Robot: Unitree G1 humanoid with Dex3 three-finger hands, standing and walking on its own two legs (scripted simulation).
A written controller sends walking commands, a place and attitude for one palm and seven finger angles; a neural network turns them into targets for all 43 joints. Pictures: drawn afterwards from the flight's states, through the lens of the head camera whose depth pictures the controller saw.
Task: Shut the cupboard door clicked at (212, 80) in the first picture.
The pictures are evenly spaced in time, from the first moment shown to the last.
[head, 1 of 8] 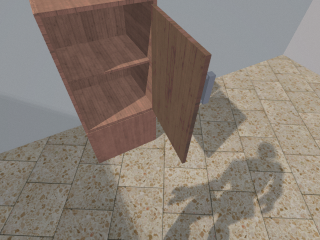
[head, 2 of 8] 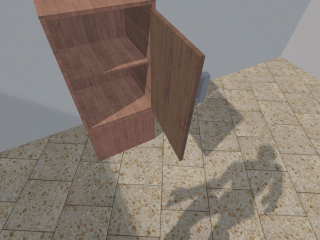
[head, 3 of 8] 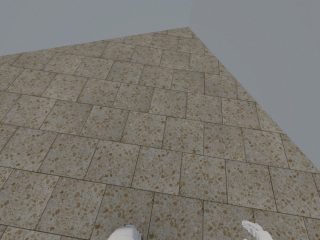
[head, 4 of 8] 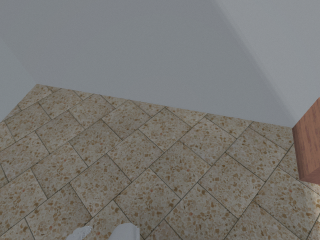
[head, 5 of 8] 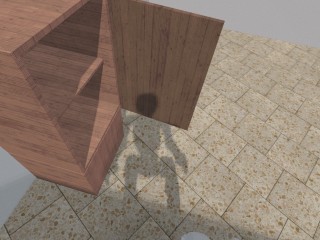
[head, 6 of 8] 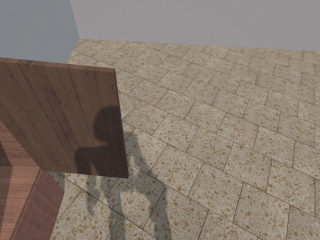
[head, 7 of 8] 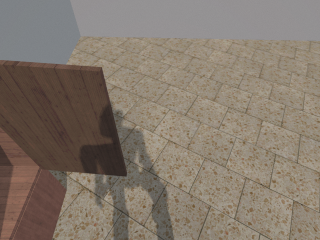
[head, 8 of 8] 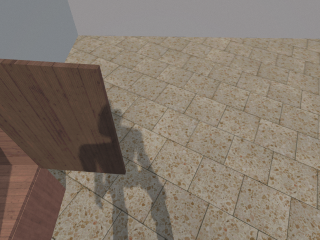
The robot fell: no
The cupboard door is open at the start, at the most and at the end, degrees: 85 85 85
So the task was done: no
